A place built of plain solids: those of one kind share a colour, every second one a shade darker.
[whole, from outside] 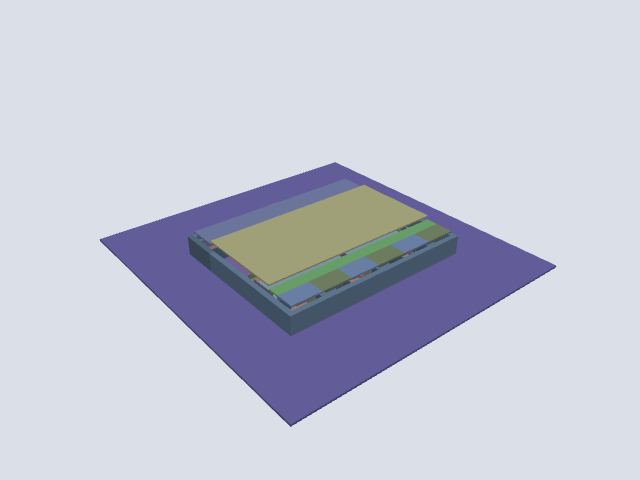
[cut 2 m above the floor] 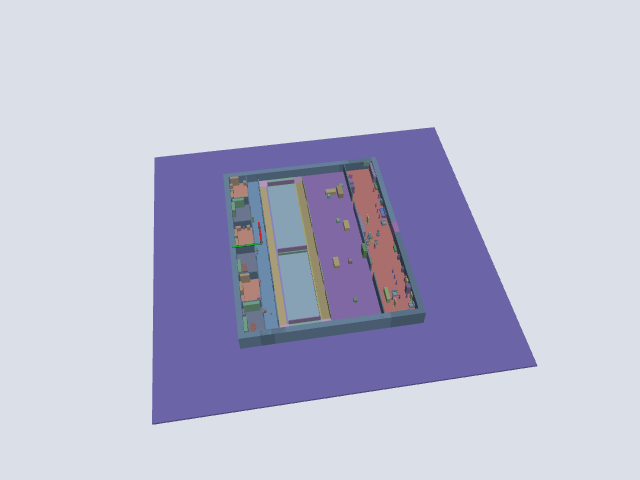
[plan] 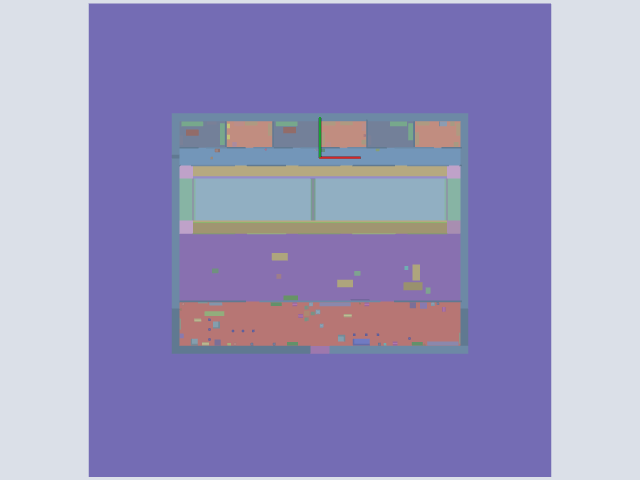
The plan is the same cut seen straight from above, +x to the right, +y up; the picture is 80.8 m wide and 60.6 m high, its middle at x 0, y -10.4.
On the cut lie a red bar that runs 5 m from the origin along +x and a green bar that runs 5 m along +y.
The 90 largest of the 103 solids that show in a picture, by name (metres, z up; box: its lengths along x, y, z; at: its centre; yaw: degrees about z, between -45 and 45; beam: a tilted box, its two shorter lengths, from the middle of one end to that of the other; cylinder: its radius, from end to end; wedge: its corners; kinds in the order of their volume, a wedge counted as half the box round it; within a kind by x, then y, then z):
{
 "ground_under_all_1": {"box": [58.41, 59.78, 0.4], "at": [0.0, -10.44, -0.75]},
 "wall_1": {"box": [1.0, 7.5, 3.7], "at": [-18.23, -21.0, 1.25]},
 "wall_2": {"box": [1.0, 18.95, 3.7], "at": [-18.23, -9.57, 1.25]},
 "wall_3": {"box": [1.0, 4.05, 3.7], "at": [-18.23, 0.12, 1.25]},
 "wall_4": {"box": [1.0, 5.25, 3.7], "at": [-18.23, 2.98, 1.25]},
 "wall_5": {"box": [7.75, 1.0, 3.7], "at": [-14.85, 5.1, 1.25]},
 "wall_6": {"box": [8.59, 0.2, 3.7], "at": [-13.63, -18.15, 1.25]},
 "wall_7": {"box": [5.57, 0.2, 3.7], "at": [-13.5, -1.0, 1.25]},
 "wall_8": {"box": [2.6, 0.2, 3.7], "at": [-13.08, 1.25, 1.25]},
 "wall_9": {"box": [0.2, 3.65, 3.7], "at": [-11.88, 2.98, 1.25]},
 "wall_10": {"box": [17.53, 1.0, 3.7], "at": [-9.96, -24.25, 1.25]},
 "wall_11": {"box": [7.75, 1.0, 3.7], "at": [-8.91, 5.1, 1.25]},
 "wall_12": {"box": [2.6, 0.2, 3.7], "at": [-7.14, 1.25, 1.25]},
 "wall_13": {"box": [4.96, 0.2, 3.7], "at": [-6.78, -1.0, 1.25]},
 "wall_14": {"box": [0.2, 3.65, 3.7], "at": [-5.94, 2.98, 1.25]},
 "wall_15": {"box": [7.75, 1.0, 3.7], "at": [-2.97, 5.1, 1.25]},
 "wall_16": {"box": [5.3, 0.2, 3.7], "at": [-0.05, -1.0, 1.25]},
 "wall_17": {"box": [15.28, 0.2, 3.7], "at": [0.0, -18.15, 1.25]},
 "wall_18": {"box": [0.2, 3.65, 3.7], "at": [0.0, 2.98, 1.25]},
 "wall_19": {"box": [7.75, 1.0, 3.7], "at": [2.97, 5.1, 1.25]},
 "wall_20": {"box": [0.2, 3.65, 3.7], "at": [5.94, 2.98, 1.25]},
 "wall_21": {"box": [5.37, 0.2, 3.7], "at": [6.78, -1.0, 1.25]},
 "wall_22": {"box": [7.75, 1.0, 3.7], "at": [8.91, 5.1, 1.25]},
 "wall_23": {"box": [17.53, 1.0, 3.7], "at": [9.96, -24.25, 1.25]},
 "wall_24": {"box": [2.6, 0.2, 3.7], "at": [10.69, 1.25, 1.25]},
 "wall_25": {"box": [0.2, 3.65, 3.7], "at": [11.88, 2.98, 1.25]},
 "wall_26": {"box": [8.59, 0.2, 3.7], "at": [13.63, -18.15, 1.25]},
 "wall_27": {"box": [5.26, 0.2, 3.7], "at": [13.65, -1.0, 1.25]},
 "wall_28": {"box": [7.75, 1.0, 3.7], "at": [14.85, 5.1, 1.25]},
 "wall_29": {"box": [2.6, 0.2, 3.7], "at": [16.63, 1.25, 1.25]},
 "wall_30": {"box": [1.0, 7.5, 3.7], "at": [18.23, -21.0, 1.25]},
 "wall_31": {"box": [1.0, 18.95, 3.7], "at": [18.23, -9.57, 1.25]},
 "wall_32": {"box": [1.0, 4.05, 3.7], "at": [18.23, 0.12, 1.25]},
 "wall_33": {"box": [1.0, 5.25, 3.7], "at": [18.23, 2.98, 1.25]},
 "floor_yard_1": {"box": [35.65, 8.55, 1.1], "at": [0.0, -13.88, -0.05]},
 "floor_lobby_1": {"box": [35.65, 5.7, 1.1], "at": [0.0, -21.0, -0.05]},
 "ceil_hall_1": {"box": [35.65, 17.15, 0.3], "at": [0.0, -9.57, 4.7]},
 "floor_plot_1": {"box": [14.55, 5.3, 0.6], "at": [-8.45, -5.3, -0.3]},
 "floor_plot_2": {"box": [16.3, 5.3, 1.1], "at": [7.58, -5.3, -0.05]},
 "floor_walkway_1": {"box": [32.05, 1.36, 1.1], "at": [0.0, -8.92, -0.05]},
 "floor_walkway_2": {"box": [32.05, 0.19, 1.1], "at": [0.0, -8.04, -0.05]},
 "floor_walkway_3": {"box": [32.05, 1.35, 1.1], "at": [0.0, -1.68, -0.05]},
 "floor_back_corridor_1": {"box": [35.65, 2.25, 1.1], "at": [0.0, 0.12, -0.05]},
 "floor_office_1": {"box": [5.94, 3.45, 1.1], "at": [-14.85, 2.98, -0.05]},
 "floor_office_2": {"box": [5.94, 3.45, 1.1], "at": [-2.97, 2.98, -0.05]},
 "floor_office_3": {"box": [5.94, 3.45, 1.1], "at": [8.91, 2.98, -0.05]},
 "floor_store_1": {"box": [5.94, 3.45, 1.1], "at": [-8.91, 2.98, -0.05]},
 "floor_store_2": {"box": [5.94, 3.45, 1.1], "at": [2.97, 2.98, -0.05]},
 "floor_store_3": {"box": [5.94, 3.45, 1.1], "at": [14.85, 2.98, -0.05]},
 "ceil_lobby_1": {"box": [35.65, 5.7, 0.3], "at": [0.0, -21.0, 4.05]},
 "floor_baulk_1": {"box": [2.1, 5.3, 1.1], "at": [-16.77, -5.3, -0.05]},
 "floor_baulk_2": {"box": [0.6, 5.3, 1.1], "at": [-0.88, -5.3, -0.05]},
 "floor_baulk_3": {"box": [2.1, 5.3, 1.1], "at": [16.77, -5.3, -0.05]},
 "ceil_back_corridor_1": {"box": [35.65, 2.25, 0.3], "at": [0.0, 0.12, 3.9]},
 "ceil_office_1": {"box": [5.94, 3.45, 0.3], "at": [-14.85, 2.98, 3.9]},
 "ceil_office_2": {"box": [5.94, 3.45, 0.3], "at": [-2.97, 2.98, 3.9]},
 "ceil_office_3": {"box": [5.94, 3.45, 0.3], "at": [8.91, 2.98, 3.9]},
 "ceil_store_1": {"box": [5.94, 3.45, 0.3], "at": [-8.91, 2.98, 3.9]},
 "ceil_store_2": {"box": [5.94, 3.45, 0.3], "at": [2.97, 2.98, 3.9]},
 "ceil_store_3": {"box": [5.94, 3.45, 0.3], "at": [14.85, 2.98, 3.9]},
 "cabinets_office_1": {"box": [2.75, 0.6, 2.0], "at": [-16.1, 4.27, 1.5]},
 "cabinets_office_2": {"box": [0.6, 2.75, 2.0], "at": [-12.31, 2.98, 1.5]},
 "cabinets_office_3": {"box": [2.75, 0.6, 2.0], "at": [-4.22, 4.27, 1.5]},
 "cabinets_office_4": {"box": [2.15, 0.6, 2.0], "at": [9.92, 4.27, 1.5]},
 "cabinets_office_5": {"box": [0.6, 2.15, 2.0], "at": [11.45, 3.27, 1.5]},
 "floor_walkway_end_1": {"box": [1.8, 1.65, 1.1], "at": [-16.93, -8.78, -0.05]},
 "floor_walkway_end_2": {"box": [1.8, 1.65, 1.1], "at": [-16.93, -1.82, -0.05]},
 "floor_walkway_end_3": {"box": [1.8, 1.65, 1.1], "at": [16.93, -8.78, -0.05]},
 "floor_walkway_end_4": {"box": [1.8, 1.65, 1.1], "at": [16.93, -1.82, -0.05]},
 "shelves_store_1": {"box": [1.6, 0.5, 2.0], "at": [-8.68, 4.32, 1.5]},
 "shelves_store_2": {"box": [0.5, 1.6, 2.0], "at": [-6.32, 3.55, 1.5]},
 "shelves_store_3": {"box": [0.5, 1.6, 2.0], "at": [0.38, 2.4, 1.5]},
 "shelves_store_4": {"box": [1.6, 0.5, 2.0], "at": [1.15, 4.32, 1.5]},
 "shelves_store_5": {"box": [1.6, 0.5, 2.0], "at": [3.35, 4.32, 1.5]},
 "shelves_store_6": {"box": [0.5, 1.6, 2.0], "at": [12.26, 2.4, 1.5]},
 "shelves_store_7": {"box": [1.6, 0.5, 2.0], "at": [13.03, 4.32, 1.5]},
 "shelves_store_8": {"box": [0.5, 1.6, 2.0], "at": [17.45, 3.55, 1.5]},
 "floor_walkway_cope_near_1": {"box": [32.05, 0.3, 1.1], "at": [0.0, -2.5, -0.05]},
 "door_leaf_1": {"box": [2.4, 0.97, 4.37], "at": [0.0, -24.27, 1.58]},
 "showcase_hall_1": {"box": [2.0, 0.95, 0.79], "at": [-5.08, -12.5, 0.89]},
 "showcase_hall_2": {"box": [2.0, 0.95, 0.79], "at": [3.16, -15.89, 0.89]},
 "showcase_hall_3": {"box": [2.4, 1.0, 1.16], "at": [11.75, -16.24, 1.07]},
 "showcase_hall_4": {"box": [0.95, 2.0, 0.79], "at": [12.15, -14.5, 0.89]},
 "lockers_lobby_1": {"box": [3.95, 0.5, 1.8], "at": [1.9, -18.53, 1.4]},
 "lockers_lobby_2": {"box": [3.95, 0.5, 1.8], "at": [15.5, -23.47, 1.4]},
 "floor_walkway_warn_far_1": {"box": [32.05, 0.1, 1.1], "at": [0.0, -8.19, -0.05]},
 "rail_far_1": {"box": [5.38, 0.12, 2.15], "at": [-13.4, -9.6, 0.47]},
 "rail_far_2": {"box": [5.48, 0.12, 2.15], "at": [6.8, -9.6, 0.47]},
 "cabinets_hall_1": {"box": [1.85, 0.6, 2.0], "at": [-3.7, -17.72, 1.5]},
 "desk_lobby_1": {"box": [2.5, 0.6, 1.05], "at": [-13.32, -19.68, 1.02]}
}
